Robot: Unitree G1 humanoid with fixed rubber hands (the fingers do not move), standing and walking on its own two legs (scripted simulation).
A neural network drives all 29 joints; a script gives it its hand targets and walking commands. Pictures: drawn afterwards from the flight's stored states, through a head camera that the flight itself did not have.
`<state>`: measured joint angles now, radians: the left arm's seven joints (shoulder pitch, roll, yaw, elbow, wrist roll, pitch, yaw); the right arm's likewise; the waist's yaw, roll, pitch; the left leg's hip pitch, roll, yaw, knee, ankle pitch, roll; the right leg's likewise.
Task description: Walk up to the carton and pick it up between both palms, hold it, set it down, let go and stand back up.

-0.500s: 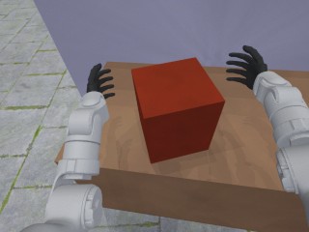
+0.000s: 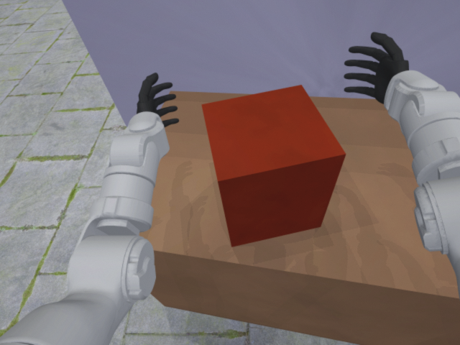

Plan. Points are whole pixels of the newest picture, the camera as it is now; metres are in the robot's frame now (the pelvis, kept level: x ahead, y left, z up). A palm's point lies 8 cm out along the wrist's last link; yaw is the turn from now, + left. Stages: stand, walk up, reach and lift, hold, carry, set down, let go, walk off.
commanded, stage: reach and lift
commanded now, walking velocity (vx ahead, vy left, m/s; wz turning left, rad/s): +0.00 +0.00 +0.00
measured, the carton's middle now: (264, 169) +0.46 +0.08 +0.00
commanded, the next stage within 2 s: none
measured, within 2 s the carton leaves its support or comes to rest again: neither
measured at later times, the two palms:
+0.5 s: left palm (158, 159) +0.37 +0.27 +0.09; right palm (358, 125) +0.51 -0.08 +0.11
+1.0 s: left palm (174, 166) +0.38 +0.25 +0.06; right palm (347, 134) +0.52 -0.06 +0.08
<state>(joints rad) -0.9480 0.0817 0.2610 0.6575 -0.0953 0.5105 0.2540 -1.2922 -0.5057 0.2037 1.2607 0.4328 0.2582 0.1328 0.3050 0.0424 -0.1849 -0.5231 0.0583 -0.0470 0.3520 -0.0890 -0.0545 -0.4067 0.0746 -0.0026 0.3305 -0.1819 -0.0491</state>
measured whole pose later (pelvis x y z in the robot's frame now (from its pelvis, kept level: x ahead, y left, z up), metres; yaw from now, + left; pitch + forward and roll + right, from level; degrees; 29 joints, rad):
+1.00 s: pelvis +0.01 +0.01 -0.01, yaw +1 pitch +23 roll -2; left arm -0.77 -0.08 0.35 0.87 0.07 -0.02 0.18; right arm -1.13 -0.34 0.02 1.43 0.19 -0.14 0.11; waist 0.30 0.03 -0.24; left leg -0.68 0.06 0.00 0.38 -0.09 -0.03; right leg -0.55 0.07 -0.02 0.33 -0.18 -0.04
